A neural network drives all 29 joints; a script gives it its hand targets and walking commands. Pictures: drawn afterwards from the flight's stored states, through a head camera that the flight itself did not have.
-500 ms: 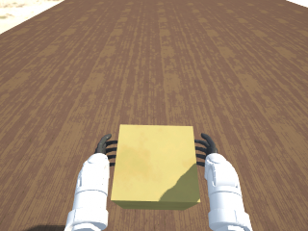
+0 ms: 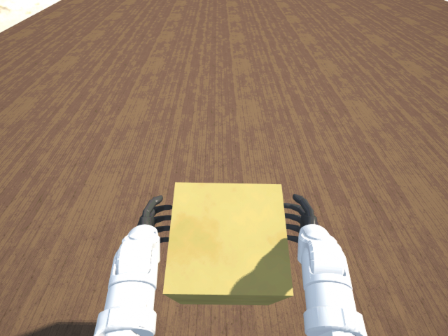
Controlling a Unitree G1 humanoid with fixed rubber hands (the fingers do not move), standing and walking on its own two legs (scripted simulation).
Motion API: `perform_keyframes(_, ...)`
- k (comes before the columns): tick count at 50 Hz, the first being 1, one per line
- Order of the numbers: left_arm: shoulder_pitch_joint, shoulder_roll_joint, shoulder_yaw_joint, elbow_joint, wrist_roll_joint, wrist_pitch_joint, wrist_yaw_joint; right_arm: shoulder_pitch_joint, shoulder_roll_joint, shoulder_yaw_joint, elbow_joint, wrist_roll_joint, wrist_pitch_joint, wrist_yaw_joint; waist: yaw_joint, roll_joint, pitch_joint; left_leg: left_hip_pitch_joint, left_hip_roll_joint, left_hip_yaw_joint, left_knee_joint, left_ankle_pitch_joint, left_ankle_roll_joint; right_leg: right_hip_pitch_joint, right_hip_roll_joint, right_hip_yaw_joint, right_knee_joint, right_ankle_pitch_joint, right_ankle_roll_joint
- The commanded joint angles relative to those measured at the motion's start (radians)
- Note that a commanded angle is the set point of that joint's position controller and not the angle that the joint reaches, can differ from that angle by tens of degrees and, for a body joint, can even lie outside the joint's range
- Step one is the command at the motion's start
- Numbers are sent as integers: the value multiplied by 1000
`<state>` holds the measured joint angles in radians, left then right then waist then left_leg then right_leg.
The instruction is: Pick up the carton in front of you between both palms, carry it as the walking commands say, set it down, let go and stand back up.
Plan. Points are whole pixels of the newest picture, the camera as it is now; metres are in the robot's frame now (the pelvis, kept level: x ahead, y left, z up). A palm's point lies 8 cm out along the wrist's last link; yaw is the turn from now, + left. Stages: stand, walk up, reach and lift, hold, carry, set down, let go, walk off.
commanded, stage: set down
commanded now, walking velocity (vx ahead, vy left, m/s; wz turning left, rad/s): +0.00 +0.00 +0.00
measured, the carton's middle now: (226, 249) +0.32 +0.00 -0.06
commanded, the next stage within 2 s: none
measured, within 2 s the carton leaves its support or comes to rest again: neither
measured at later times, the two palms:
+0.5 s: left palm (158, 253) +0.33 +0.16 -0.10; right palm (284, 254) +0.33 -0.14 -0.10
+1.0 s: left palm (163, 266) +0.38 +0.17 -0.26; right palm (266, 269) +0.37 -0.12 -0.25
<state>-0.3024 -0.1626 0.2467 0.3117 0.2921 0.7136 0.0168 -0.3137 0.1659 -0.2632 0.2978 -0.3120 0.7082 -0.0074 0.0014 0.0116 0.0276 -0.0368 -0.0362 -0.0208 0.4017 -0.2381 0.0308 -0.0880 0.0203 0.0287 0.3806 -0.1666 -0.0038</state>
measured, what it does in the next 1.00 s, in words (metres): lowers itself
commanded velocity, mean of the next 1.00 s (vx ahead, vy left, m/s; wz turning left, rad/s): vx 0.00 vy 0.00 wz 0.00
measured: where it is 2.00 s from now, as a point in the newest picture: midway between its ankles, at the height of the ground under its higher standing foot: outside the picture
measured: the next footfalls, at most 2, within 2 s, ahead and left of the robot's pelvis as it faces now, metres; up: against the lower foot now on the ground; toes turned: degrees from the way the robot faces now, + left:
none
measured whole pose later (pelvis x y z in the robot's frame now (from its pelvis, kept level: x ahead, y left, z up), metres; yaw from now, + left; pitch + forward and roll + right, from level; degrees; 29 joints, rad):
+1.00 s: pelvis -0.05 +0.00 -0.17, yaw +0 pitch +42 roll -1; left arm -0.82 -0.03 0.45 0.65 0.28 0.26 -0.01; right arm -0.76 0.22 -0.51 0.50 -0.29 0.24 -0.14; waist 0.02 -0.02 -0.19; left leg -1.63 -0.09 -0.04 1.38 -0.48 0.02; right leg -1.67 0.08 0.06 1.33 -0.39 0.03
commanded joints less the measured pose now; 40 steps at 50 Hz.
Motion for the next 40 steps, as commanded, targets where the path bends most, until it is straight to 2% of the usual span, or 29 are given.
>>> perform_keyframes(1, -523, -922, -486, -62, -248, -52, -244, -454, 933, 489, -5, 249, -35, 247, 5, 27, -258, -36, -7, -91, -63, 282, -34, 131, 57, 63, -6, 182, -10)
perform_keyframes(4, -606, -891, -402, 21, -202, -78, -246, -548, 928, 421, 66, 211, -57, 243, 14, 17, -198, -113, -7, -82, -62, 138, -19, 100, 49, 65, 8, 86, -12)
perform_keyframes(7, -724, -841, -225, 209, -97, -134, -256, -665, 893, 259, 240, 118, -102, 235, 13, -5, -100, -243, -13, -68, -14, -76, 6, 0, 44, 59, 53, -96, -16)
perform_keyframes(9, -788, -784, -117, 295, -29, -184, -253, -732, 851, 156, 310, 51, -146, 212, 14, -17, -88, -314, -23, -61, 36, -139, 17, -55, 44, 61, 96, -156, -15)
perform_keyframes(12, -816, -699, -24, 354, 48, -255, -246, -747, 803, 67, 354, -12, -214, 169, 18, -27, -134, -385, -36, -56, 99, -74, 22, -107, 50, 63, 147, -86, -7)
perform_keyframes(15, -760, -622, 31, 389, 99, -338, -243, -685, 755, 15, 388, -58, -297, 141, 15, -33, -217, -495, -53, -46, 169, 10, 15, -188, 66, 56, 215, 29, 9)
perform_keyframes(17, -720, -621, 24, 405, 102, -401, -249, -642, 757, 32, 388, -62, -370, 129, 15, -24, -304, -564, -64, -43, 214, 83, 2, -219, 74, 57, 266, 147, 15)
perform_keyframes(19, -726, -642, -27, 414, 69, -469, -261, -653, 782, 82, 376, -37, -446, 123, 17, -12, -404, -618, -74, -45, 266, 156, -10, -253, 76, 67, 317, 245, 17)
perform_keyframes(23, -853, -723, -228, 342, -40, -585, -276, -769, 894, 275, 329, 63, -560, 114, 20, -2, -678, -717, -86, -43, 397, 240, -23, -315, 85, 76, 442, 327, 18)
perform_keyframes(26, -908, -738, -338, 286, -104, -609, -279, -845, 940, 405, 264, 122, -585, 107, 34, -17, -913, -796, -93, -34, 487, 265, -31, -331, 93, 73, 544, 371, 19)
perform_keyframes(28, -926, -742, -382, 256, -125, -596, -282, -871, 946, 453, 231, 135, -575, 109, 40, -21, -1027, -831, -94, -29, 530, 245, -35, -370, 101, 61, 598, 340, 22)
perform_keyframes(31, -949, -754, -401, 248, -136, -555, -294, -896, 943, 474, 218, 135, -537, 121, 39, -10, -1063, -858, -93, -23, 581, 173, -36, -528, 115, 30, 651, 202, 29)
perform_keyframes(36, -970, -777, -349, 327, -104, -474, -327, -889, 958, 401, 305, 99, -459, 155, 33, 13, -957, -994, -93, -11, 648, 31, -32, -784, 127, 0, 716, 13, 28)
perform_keyframes(40, -985, -791, -320, 376, -101, -453, -336, -921, 961, 361, 329, 99, -442, 167, 34, 17, -954, -1086, -94, -12, 716, 45, -34, -920, 132, -10, 784, 1, 27)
